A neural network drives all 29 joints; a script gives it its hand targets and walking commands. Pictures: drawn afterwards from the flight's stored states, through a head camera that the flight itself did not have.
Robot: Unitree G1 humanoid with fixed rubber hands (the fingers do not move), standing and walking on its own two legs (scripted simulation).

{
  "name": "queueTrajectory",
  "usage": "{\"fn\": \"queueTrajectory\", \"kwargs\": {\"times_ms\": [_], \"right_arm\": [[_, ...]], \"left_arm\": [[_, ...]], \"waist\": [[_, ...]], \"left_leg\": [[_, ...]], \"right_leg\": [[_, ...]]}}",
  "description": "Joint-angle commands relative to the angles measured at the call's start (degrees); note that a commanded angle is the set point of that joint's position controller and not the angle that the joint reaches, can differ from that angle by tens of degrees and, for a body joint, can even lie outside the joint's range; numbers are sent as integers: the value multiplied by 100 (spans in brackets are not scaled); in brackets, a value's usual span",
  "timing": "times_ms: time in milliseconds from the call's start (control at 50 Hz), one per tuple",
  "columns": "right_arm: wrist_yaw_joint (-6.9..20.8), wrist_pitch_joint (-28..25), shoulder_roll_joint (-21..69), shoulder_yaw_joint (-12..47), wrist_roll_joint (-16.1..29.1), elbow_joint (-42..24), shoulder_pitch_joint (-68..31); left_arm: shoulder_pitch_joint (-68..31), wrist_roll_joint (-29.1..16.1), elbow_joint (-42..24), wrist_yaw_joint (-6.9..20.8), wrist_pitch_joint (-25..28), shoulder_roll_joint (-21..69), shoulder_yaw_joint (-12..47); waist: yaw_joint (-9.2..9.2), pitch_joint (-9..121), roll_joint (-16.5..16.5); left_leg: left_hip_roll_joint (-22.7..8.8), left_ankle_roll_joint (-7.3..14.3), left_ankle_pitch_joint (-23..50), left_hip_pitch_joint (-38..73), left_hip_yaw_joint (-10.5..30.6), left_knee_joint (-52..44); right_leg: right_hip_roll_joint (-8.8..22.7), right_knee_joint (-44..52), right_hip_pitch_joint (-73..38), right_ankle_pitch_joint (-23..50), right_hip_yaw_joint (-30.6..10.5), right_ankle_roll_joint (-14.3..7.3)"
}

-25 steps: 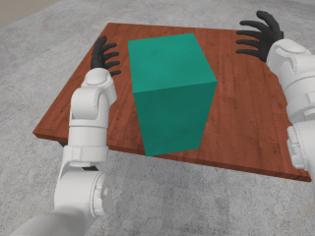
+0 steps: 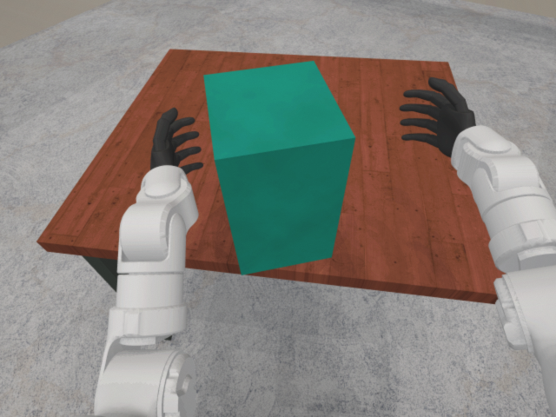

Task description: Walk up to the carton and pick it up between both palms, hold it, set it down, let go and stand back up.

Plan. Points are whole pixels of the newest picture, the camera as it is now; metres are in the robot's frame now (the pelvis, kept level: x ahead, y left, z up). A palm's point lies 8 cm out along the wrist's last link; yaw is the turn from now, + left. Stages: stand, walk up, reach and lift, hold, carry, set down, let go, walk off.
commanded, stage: set down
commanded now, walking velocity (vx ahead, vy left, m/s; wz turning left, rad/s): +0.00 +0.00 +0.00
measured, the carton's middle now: (274, 176) +0.46 +0.07 +0.06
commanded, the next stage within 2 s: none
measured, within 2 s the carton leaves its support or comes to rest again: neither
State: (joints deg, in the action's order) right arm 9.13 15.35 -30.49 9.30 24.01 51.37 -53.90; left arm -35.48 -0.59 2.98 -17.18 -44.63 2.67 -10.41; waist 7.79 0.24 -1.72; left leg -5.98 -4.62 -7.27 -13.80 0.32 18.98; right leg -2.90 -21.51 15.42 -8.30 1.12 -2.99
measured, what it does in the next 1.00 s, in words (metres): stands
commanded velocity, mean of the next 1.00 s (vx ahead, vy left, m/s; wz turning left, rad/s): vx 0.00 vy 0.00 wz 0.00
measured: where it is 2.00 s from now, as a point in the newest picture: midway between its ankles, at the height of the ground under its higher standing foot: outside the picture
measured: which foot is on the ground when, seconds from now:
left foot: down 0.00-1.00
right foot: down 0.00-1.00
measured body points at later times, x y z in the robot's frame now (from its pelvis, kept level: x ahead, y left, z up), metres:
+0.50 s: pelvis +0.01 +0.00 +0.00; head +0.03 +0.00 +0.45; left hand +0.35 +0.18 +0.12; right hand +0.43 -0.19 +0.11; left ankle +0.03 +0.18 -0.74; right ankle +0.03 -0.08 -0.74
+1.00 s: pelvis +0.03 +0.00 +0.00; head +0.05 +0.01 +0.45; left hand +0.32 +0.18 +0.10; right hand +0.39 -0.20 +0.07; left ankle +0.03 +0.18 -0.74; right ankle +0.03 -0.08 -0.74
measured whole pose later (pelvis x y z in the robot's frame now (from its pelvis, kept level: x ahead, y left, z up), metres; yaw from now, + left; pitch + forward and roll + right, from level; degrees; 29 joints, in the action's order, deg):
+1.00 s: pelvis +0.03 +0.00 +0.00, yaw +0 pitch -1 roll +0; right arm 6.8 3.7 -27.3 7.0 26.2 29.8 -20.6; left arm -6.7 0.6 -15.0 -17.0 -35.2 4.6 -0.9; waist 3.4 -3.6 0.8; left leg -6.0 -5.2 -10.0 -7.8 0.4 19.0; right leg -2.9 -21.0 9.1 -10.9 1.1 -3.0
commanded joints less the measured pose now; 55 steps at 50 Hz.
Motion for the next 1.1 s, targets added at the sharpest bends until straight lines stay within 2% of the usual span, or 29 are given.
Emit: {"fn": "queueTrajectory", "kwargs": {"times_ms": [0,320,340,380,400,440,480,540,560,640,680,700,740,760,780,820,840,860,880,920,1000,1020,1040,1060,1080], "right_arm": [[-29,-237,-901,-335,15,-999,-1959],[-138,-576,-888,-463,52,-1984,-379],[-122,-568,-760,-338,199,-1989,-669],[-70,-563,-688,-387,183,-2104,-624],[-56,-552,-654,-404,196,-2134,-421],[-91,-552,-614,-399,194,-2333,-208],[-165,-580,-744,-438,275,-2588,-21],[-237,-605,-1050,-604,360,-2606,98],[-225,-609,-1123,-706,381,-2450,390],[-286,-663,-1025,-521,424,-2595,529],[-333,-685,-929,-458,401,-2782,469],[-351,-694,-868,-493,385,-2891,499],[-375,-737,-774,-498,337,-2969,929],[-374,-739,-770,-538,291,-2839,1198],[-355,-770,-784,-568,290,-2809,1316],[-335,-872,-735,-637,186,-2725,1743],[-321,-976,-726,-701,148,-2766,1837],[-272,-1077,-825,-786,143,-2823,1551],[-221,-1148,-820,-775,167,-2736,1769],[-212,-1385,-851,-744,224,-3093,1622],[-167,-1651,-865,-662,288,-3100,1712],[-164,-1646,-880,-586,315,-3140,1492],[-165,-1608,-833,-544,294,-2987,1785],[-184,-1602,-789,-411,321,-3009,1756],[-185,-1586,-722,-413,307,-2815,2110]], "left_arm": [[-1754,85,-1096,-7,163,-280,127],[-310,324,-1861,-19,253,154,332],[-457,168,-1534,-15,290,52,287],[-499,47,-1394,-98,395,-76,347],[-341,64,-1489,-135,413,-57,405],[-202,39,-1589,-127,441,-20,447],[-99,-24,-1918,-102,467,-93,531],[-106,-73,-2344,-85,390,-45,701],[79,-27,-2512,-90,350,57,762],[471,83,-2499,-23,270,-1,739],[542,56,-2381,9,271,-47,678],[542,-34,-2395,12,322,-96,744],[892,17,-2507,54,410,-33,711],[1057,44,-2533,79,451,84,787],[1149,81,-2557,104,500,113,740],[1604,141,-2446,170,650,238,790],[1680,193,-2466,191,743,247,824],[1417,146,-2605,152,870,200,919],[1586,179,-2655,98,951,314,1022],[1448,101,-2738,17,1178,187,1136],[1606,177,-2606,-75,1367,270,1170],[1446,137,-2502,-102,1374,230,1167],[1737,167,-2325,-106,1349,332,1178],[1733,166,-2287,-89,1342,316,1154],[2034,252,-2138,-61,1331,420,1115]], "waist": [[-99,2489,668],[-334,2028,625],[-91,1898,871],[-2,1740,961],[-1,1701,958],[-61,1818,977],[-150,2192,879],[-317,2425,490],[-387,2390,252],[-307,2171,429],[-268,2086,672],[-296,2020,759],[-326,1914,831],[-451,1795,770],[-430,1814,782],[-518,1679,841],[-535,1689,702],[-506,1753,580],[-534,1657,474],[-489,1805,479],[-348,1755,431],[-283,1751,549],[-291,1462,641],[-216,1475,788],[-245,1289,804]], "left_leg": [[611,458,765,822,-263,16],[581,513,1109,1506,-233,8],[570,523,638,1044,-162,-18],[536,601,18,659,-190,-118],[523,627,41,638,-177,-110],[539,620,109,641,-190,-72],[567,572,571,880,-197,0],[551,391,1118,1269,-129,102],[544,325,1251,1366,-81,142],[585,379,1149,1315,-103,106],[596,436,864,1131,-111,34],[592,470,684,995,-114,6],[605,484,778,1026,-133,-46],[603,441,931,1168,-90,-60],[605,428,1021,1213,-82,-57],[607,434,1214,1331,-56,-50],[612,412,1267,1407,-61,-36],[590,390,1208,1320,-50,-33],[559,358,1347,1424,-30,13],[546,372,1326,1374,-58,130],[519,387,1325,1498,-104,125],[521,430,1122,1408,-133,87],[511,467,934,1348,-121,44],[504,502,883,1351,-148,2],[494,507,911,1399,-139,-46]], "right_leg": [[-84,305,-1177,732,-227,259],[-143,366,-1032,1003,-216,94],[-113,401,-742,661,-202,181],[-54,453,-589,-91,-307,168],[-57,436,-658,-64,-342,145],[-16,397,-829,212,-397,177],[-46,282,-1050,933,-370,216],[-105,223,-1037,1500,-271,171],[-130,232,-981,1479,-245,112],[-75,283,-1140,1547,-285,170],[-24,265,-1255,1516,-351,248],[-2,243,-1252,1394,-375,273],[-7,214,-1423,1643,-344,306],[-28,215,-1442,1898,-319,279],[-42,221,-1429,1915,-278,269],[-74,224,-1408,2189,-243,254],[-62,223,-1401,2275,-219,235],[-67,194,-1228,2044,-184,176],[-93,217,-1187,2011,-176,104],[-83,182,-1157,2008,-180,70],[-123,207,-1028,1685,-144,6],[-95,239,-969,1459,-192,11],[-78,275,-993,1232,-232,6],[-64,290,-1084,1223,-263,19],[-77,293,-1134,1304,-263,19]]}}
